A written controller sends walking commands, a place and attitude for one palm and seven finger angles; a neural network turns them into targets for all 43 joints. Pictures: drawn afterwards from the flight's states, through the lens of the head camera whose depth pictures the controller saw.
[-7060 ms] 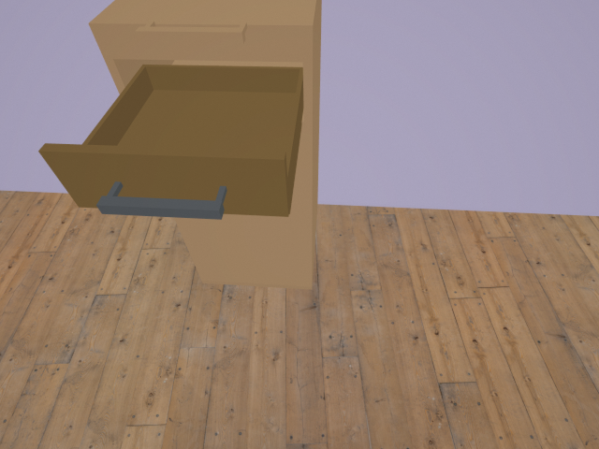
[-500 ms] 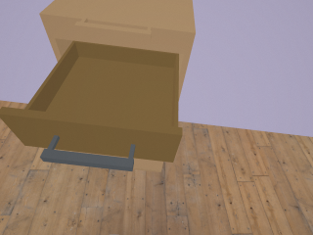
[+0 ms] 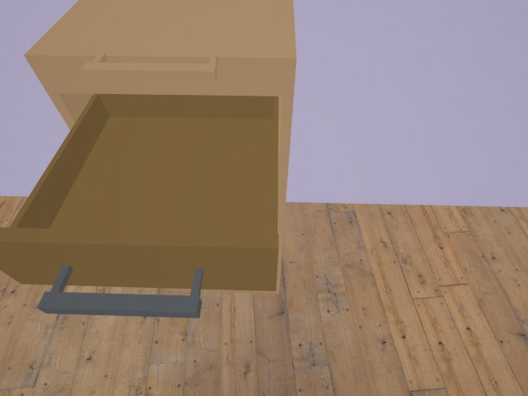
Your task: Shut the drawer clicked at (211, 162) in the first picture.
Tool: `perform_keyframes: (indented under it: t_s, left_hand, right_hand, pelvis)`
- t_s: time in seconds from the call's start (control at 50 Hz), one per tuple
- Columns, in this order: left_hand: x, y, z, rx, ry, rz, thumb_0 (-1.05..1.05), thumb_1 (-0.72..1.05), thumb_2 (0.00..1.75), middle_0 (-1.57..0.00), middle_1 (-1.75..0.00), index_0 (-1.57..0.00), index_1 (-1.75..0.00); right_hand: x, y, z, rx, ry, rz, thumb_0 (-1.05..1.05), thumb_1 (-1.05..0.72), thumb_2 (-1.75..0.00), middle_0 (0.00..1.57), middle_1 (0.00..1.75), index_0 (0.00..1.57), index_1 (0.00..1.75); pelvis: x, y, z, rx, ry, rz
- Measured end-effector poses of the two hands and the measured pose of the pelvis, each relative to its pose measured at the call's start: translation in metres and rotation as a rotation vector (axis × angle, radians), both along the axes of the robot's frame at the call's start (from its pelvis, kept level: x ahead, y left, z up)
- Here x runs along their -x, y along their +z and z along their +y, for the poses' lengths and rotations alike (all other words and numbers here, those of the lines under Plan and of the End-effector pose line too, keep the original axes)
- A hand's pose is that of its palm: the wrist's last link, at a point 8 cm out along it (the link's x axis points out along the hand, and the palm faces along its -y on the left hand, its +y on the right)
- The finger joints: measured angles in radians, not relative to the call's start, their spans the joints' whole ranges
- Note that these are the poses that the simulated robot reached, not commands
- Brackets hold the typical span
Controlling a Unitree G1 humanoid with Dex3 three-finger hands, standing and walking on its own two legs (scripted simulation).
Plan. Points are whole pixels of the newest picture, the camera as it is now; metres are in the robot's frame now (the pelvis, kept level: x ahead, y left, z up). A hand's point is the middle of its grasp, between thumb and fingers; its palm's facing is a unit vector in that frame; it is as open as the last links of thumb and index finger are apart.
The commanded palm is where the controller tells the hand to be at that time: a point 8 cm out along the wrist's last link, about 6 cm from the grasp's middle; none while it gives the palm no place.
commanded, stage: come to a stop and stand still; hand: left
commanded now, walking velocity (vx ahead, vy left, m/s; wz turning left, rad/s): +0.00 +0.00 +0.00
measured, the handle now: (126, 289) +0.24 +0.20 +0.07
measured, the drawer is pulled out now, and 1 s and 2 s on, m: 0.30 0.30 0.30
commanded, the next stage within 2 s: look again from close up in 1.32 s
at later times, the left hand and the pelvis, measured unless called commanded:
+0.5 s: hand out of the picture +0.06 +0.23 -0.17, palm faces +0.01 -0.97 -0.22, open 7.4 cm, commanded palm none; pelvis +0.02 +0.05 +0.00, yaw -1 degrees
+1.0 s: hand out of the picture +0.01 +0.24 -0.17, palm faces +0.00 -0.98 -0.20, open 7.4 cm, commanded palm none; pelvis -0.01 +0.07 +0.01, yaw -2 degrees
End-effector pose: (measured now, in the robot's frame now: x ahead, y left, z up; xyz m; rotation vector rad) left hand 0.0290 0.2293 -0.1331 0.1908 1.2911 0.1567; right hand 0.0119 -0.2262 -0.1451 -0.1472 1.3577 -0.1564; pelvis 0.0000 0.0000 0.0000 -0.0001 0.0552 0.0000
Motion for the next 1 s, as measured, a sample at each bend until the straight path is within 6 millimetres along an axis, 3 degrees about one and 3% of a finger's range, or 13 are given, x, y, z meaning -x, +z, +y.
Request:
perform_keyframes:
  t_s: [0.26, 0.4, 0.52, 0.7, 1.0]
  left_hand:
    - [-0.026, -0.004, 0.021, 0.012, 0.001, -0.021, 0.00, 0.91, 0.90, -0.20, -0.30, -0.20, -0.30]
    - [-0.027, -0.005, 0.039, 0.010, -0.001, -0.011, 0.00, 0.91, 0.90, -0.20, -0.30, -0.20, -0.30]
    - [-0.021, -0.004, 0.055, 0.002, 0.001, 0.004, 0.00, 0.91, 0.90, -0.20, -0.30, -0.20, -0.30]
    - [-0.006, -0.004, 0.068, 0.001, 0.003, 0.032, 0.00, 0.91, 0.90, -0.20, -0.29, -0.20, -0.30]
    - [0.025, -0.003, 0.064, 0.026, 0.005, 0.087, 0.00, 0.91, 0.90, -0.19, -0.29, -0.20, -0.30]
  right_hand:
    - [-0.058, 0.009, 0.019, 0.025, 0.024, -0.089, 0.00, -0.91, -0.90, 0.20, 0.30, 0.19, 0.29]
    - [-0.066, 0.011, 0.034, 0.034, 0.030, -0.109, 0.00, -0.90, -0.90, 0.20, 0.30, 0.19, 0.29]
    - [-0.055, 0.011, 0.045, 0.035, 0.022, -0.084, 0.00, -0.90, -0.90, 0.20, 0.30, 0.20, 0.29]
    - [-0.021, 0.008, 0.059, 0.032, -0.003, -0.025, 0.00, -0.90, -0.90, 0.20, 0.30, 0.20, 0.29]
    - [0.029, 0.006, 0.075, 0.002, -0.032, 0.053, 0.00, -0.90, -0.90, 0.20, 0.30, 0.20, 0.29]
  pelvis:
    - [-0.016, 0.002, 0.022, 0.005, -0.006, -0.025]
    - [-0.018, 0.003, 0.038, 0.007, -0.016, -0.034]
    - [-0.017, 0.003, 0.050, 0.006, -0.022, -0.044]
    - [-0.010, 0.004, 0.064, 0.003, -0.027, -0.064]
    - [0.008, 0.007, 0.071, 0.000, -0.031, -0.079]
